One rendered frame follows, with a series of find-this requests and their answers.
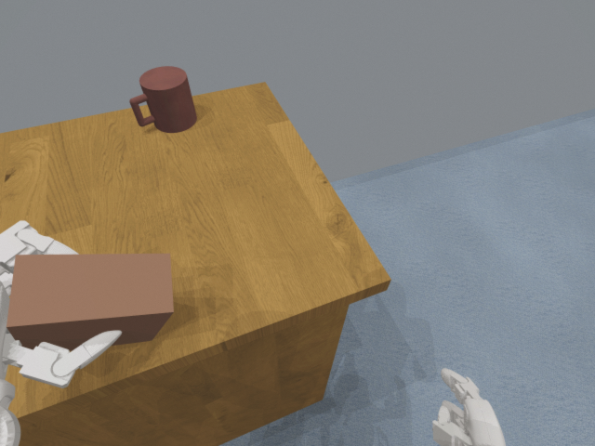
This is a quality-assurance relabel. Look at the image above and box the right robot hand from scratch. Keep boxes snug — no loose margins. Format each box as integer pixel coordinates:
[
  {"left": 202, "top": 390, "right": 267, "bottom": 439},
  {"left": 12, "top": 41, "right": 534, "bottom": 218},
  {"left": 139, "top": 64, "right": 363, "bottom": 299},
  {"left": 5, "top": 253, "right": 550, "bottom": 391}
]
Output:
[{"left": 432, "top": 368, "right": 506, "bottom": 446}]

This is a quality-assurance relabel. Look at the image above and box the robot left forearm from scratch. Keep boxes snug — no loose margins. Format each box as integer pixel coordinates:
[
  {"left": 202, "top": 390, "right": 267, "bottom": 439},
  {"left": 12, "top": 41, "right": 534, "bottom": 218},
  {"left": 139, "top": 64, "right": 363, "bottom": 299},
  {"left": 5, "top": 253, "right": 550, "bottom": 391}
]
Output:
[{"left": 0, "top": 379, "right": 20, "bottom": 446}]

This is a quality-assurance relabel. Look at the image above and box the left robot hand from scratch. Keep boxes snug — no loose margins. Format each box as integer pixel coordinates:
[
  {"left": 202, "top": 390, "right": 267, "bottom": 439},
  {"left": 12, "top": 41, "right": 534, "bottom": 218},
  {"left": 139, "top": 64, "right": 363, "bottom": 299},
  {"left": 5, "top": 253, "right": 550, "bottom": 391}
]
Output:
[{"left": 0, "top": 221, "right": 122, "bottom": 388}]

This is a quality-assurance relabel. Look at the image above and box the table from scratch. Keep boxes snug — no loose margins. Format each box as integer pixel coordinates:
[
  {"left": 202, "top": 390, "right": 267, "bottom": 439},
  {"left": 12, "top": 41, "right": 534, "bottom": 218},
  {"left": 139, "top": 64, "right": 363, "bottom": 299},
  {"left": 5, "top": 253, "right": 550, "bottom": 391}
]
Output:
[{"left": 0, "top": 82, "right": 391, "bottom": 446}]

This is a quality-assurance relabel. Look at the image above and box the sponge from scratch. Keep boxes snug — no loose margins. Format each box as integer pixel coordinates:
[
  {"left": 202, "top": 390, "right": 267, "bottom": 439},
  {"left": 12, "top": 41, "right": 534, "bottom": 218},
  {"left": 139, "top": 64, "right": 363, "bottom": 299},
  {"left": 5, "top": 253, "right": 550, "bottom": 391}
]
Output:
[{"left": 7, "top": 254, "right": 174, "bottom": 351}]

